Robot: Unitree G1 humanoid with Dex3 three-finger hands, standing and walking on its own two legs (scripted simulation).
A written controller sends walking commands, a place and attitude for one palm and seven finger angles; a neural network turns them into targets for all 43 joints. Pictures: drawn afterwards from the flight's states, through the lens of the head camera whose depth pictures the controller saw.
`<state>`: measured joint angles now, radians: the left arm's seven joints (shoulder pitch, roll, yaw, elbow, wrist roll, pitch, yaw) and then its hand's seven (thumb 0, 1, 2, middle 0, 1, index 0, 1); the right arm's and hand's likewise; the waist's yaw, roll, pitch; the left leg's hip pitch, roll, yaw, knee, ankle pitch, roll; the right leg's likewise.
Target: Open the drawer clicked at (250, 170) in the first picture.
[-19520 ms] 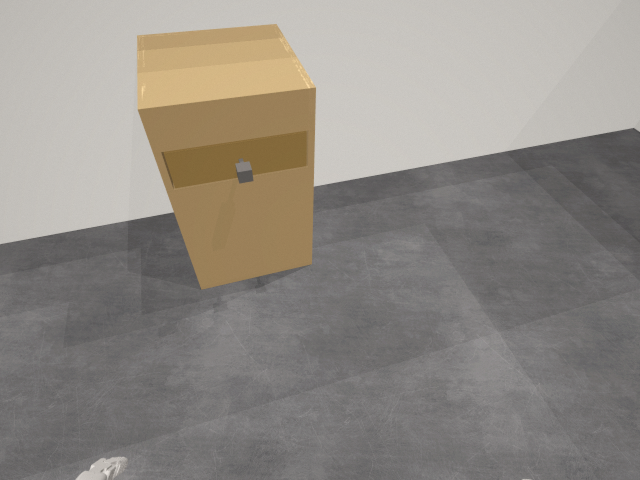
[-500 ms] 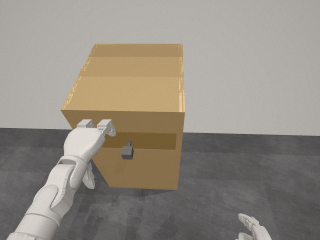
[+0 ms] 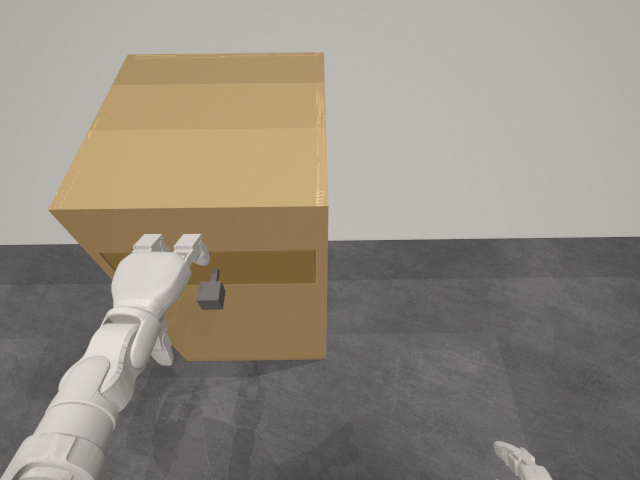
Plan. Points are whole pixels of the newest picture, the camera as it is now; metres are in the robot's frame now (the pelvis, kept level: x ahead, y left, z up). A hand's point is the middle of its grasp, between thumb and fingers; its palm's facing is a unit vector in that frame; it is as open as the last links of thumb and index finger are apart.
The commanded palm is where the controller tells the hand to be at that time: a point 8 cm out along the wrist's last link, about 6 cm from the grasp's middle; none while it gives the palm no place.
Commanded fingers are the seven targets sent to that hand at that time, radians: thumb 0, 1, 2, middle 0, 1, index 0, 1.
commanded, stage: move the hooked fingers above the handle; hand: left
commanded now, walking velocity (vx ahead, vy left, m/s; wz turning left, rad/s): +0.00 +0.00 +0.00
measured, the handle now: (213, 286) +0.45 +0.24 -0.19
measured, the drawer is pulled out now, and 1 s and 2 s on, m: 0.00 0.00 0.00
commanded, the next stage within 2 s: lower the fingers behind the handle in 1.96 s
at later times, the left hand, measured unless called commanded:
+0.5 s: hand (185, 285) +0.39 +0.25 -0.07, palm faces +0.01 -0.04 -1.00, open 13.8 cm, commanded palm +0.37 +0.26 -0.03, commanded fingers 0.00 -0.50 0.30 -0.30 -1.20 -0.30 -1.20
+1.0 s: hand (205, 289) +0.42 +0.23 -0.13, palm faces +0.04 -0.01 -1.00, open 13.7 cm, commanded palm +0.40 +0.26 -0.07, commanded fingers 0.00 -0.50 0.30 -0.30 -1.20 -0.30 -1.20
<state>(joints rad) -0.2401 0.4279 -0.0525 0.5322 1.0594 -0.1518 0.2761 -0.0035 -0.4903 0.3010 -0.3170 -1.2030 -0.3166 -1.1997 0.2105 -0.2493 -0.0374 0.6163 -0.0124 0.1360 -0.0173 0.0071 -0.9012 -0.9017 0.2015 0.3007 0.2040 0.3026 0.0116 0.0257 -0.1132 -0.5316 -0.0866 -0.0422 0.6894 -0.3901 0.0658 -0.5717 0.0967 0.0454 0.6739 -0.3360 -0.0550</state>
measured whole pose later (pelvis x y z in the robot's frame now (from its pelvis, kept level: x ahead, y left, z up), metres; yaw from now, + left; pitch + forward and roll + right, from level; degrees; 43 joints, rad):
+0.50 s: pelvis -0.02 -0.01 -0.05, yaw -1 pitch +25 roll -1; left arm -0.47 0.48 0.08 0.87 1.16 -0.22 0.53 0.00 -0.49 0.30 -0.32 -1.20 -0.32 -1.20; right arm 0.24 -0.26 -0.06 0.67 -0.06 0.13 0.00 0.00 -0.90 -0.90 0.20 0.30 0.20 0.30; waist -0.07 0.03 -0.22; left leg -0.94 -0.07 -0.03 1.01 -0.50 0.05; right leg -0.97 0.12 0.02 0.97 -0.43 -0.06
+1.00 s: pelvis -0.05 +0.01 -0.09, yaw -1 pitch +30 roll -3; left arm -0.71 0.47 0.05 1.09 1.20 -0.12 0.64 0.00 -0.49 0.30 -0.37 -1.25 -0.33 -1.23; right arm 0.25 -0.26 -0.02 0.69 -0.06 0.12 0.03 0.00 -0.90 -0.90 0.20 0.30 0.20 0.30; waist -0.13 0.05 -0.21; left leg -1.22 -0.08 -0.02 1.24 -0.53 0.08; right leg -1.24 0.11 0.00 1.17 -0.45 -0.03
